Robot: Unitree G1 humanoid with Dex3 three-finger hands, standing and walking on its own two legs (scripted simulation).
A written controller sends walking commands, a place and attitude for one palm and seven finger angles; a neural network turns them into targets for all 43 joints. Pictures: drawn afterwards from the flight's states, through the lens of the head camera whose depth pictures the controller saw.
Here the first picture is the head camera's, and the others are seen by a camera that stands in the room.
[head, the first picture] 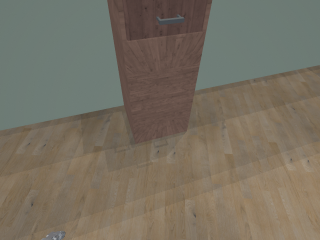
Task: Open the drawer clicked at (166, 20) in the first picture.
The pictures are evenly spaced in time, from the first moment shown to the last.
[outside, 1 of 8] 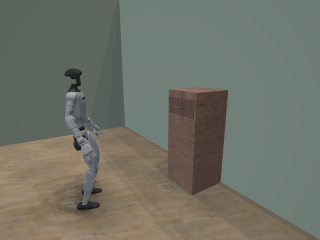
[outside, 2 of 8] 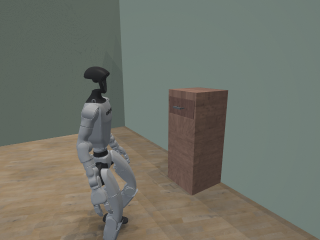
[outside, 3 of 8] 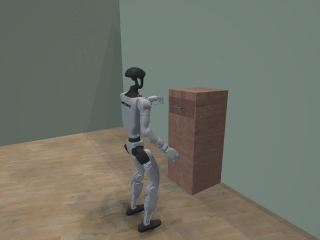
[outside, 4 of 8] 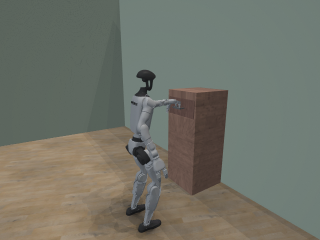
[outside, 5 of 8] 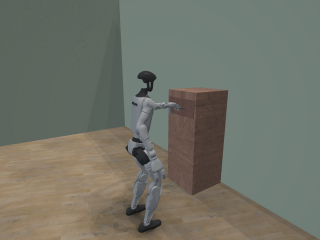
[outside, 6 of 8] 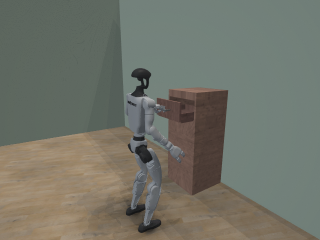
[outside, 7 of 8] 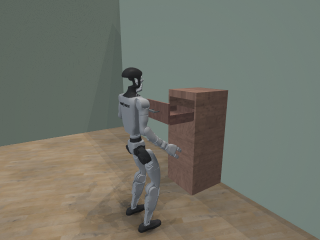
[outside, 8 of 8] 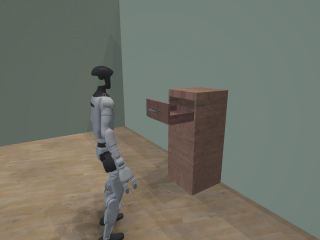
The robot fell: no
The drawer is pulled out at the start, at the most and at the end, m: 0.00 0.30 0.30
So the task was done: yes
